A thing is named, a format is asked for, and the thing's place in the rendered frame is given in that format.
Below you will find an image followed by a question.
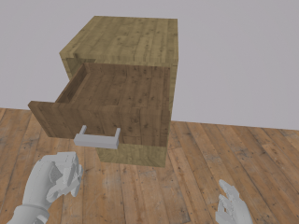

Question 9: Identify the cabinet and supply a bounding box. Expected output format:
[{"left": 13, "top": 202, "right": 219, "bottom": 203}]
[{"left": 59, "top": 16, "right": 178, "bottom": 168}]

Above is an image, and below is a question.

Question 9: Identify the robot right hand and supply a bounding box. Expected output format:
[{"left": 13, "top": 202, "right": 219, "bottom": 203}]
[{"left": 215, "top": 179, "right": 253, "bottom": 224}]

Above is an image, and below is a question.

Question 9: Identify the left robot forearm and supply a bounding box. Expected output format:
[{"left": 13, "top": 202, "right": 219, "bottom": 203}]
[{"left": 7, "top": 204, "right": 50, "bottom": 224}]

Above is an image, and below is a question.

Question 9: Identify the handle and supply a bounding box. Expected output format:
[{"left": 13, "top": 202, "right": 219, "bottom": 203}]
[{"left": 73, "top": 125, "right": 121, "bottom": 149}]

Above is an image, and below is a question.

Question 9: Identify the drawer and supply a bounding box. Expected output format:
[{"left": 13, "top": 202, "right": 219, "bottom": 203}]
[{"left": 28, "top": 63, "right": 171, "bottom": 147}]

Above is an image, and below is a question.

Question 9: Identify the robot left hand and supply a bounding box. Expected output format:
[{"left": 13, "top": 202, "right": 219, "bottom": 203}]
[{"left": 22, "top": 151, "right": 84, "bottom": 210}]

